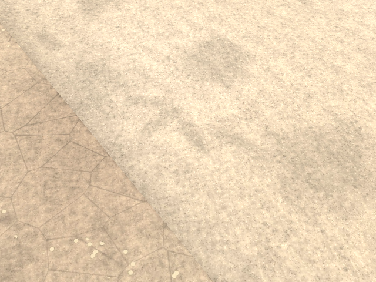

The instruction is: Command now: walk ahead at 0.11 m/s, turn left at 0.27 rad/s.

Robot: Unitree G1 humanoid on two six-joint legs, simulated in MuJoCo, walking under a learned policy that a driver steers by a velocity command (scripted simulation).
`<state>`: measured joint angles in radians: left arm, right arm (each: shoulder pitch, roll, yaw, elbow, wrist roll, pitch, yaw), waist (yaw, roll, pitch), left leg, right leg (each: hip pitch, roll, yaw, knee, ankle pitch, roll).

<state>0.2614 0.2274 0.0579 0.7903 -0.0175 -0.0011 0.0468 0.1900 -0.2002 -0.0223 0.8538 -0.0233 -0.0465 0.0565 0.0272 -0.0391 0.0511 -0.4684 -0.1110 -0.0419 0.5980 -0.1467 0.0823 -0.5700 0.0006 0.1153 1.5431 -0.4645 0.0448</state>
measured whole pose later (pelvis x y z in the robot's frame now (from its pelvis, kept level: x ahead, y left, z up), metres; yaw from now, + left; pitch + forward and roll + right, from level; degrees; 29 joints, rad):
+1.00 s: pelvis +0.13 -0.02 +0.01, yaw +30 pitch +2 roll +0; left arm 0.25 0.29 0.06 0.71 0.00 0.00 -0.01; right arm 0.16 -0.24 -0.04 0.67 0.01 0.04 0.00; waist 0.04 -0.04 -0.01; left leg -0.28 -0.02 -0.01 0.53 -0.29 0.04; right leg -0.35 -0.05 -0.06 0.79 -0.49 0.03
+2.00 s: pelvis +0.54 +0.20 +0.00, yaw +30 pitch +3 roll +1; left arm 0.38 0.30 0.03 0.83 -0.03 -0.07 -0.01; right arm 0.05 -0.26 -0.02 0.70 0.01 -0.09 0.04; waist 0.04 -0.01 0.04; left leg -0.49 -0.04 0.06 0.56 -0.13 0.07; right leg -0.20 0.01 0.06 1.05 -0.46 -0.03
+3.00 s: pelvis +0.94 +0.51 +0.01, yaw +25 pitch +1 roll +2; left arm 0.29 0.28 0.09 0.82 -0.04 -0.05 0.00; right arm 0.18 -0.25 -0.05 0.73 -0.02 -0.08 0.02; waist 0.01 -0.06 0.03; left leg -0.37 -0.05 0.12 0.53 -0.17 0.08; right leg -0.37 -0.04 0.07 1.03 -0.36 -0.01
